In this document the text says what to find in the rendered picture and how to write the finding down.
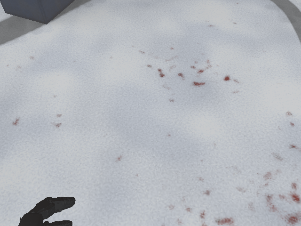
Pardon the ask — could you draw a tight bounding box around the robot left hand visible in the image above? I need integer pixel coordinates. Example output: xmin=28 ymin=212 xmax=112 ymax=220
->
xmin=18 ymin=197 xmax=76 ymax=226

